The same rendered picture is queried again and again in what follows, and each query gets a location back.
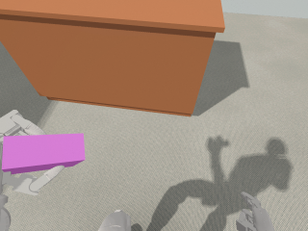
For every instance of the table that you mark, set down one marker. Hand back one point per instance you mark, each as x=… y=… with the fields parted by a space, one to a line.
x=141 y=55

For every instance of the sponge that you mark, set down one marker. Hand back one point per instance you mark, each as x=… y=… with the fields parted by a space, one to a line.
x=31 y=153

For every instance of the left robot hand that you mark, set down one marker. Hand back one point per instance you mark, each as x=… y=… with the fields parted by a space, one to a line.
x=13 y=124

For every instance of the robot left thigh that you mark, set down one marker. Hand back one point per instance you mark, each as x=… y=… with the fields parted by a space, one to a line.
x=117 y=221

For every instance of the right robot hand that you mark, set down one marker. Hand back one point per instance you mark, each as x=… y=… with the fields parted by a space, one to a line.
x=258 y=220

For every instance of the robot left forearm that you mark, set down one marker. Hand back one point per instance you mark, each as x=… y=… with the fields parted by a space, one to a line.
x=5 y=217

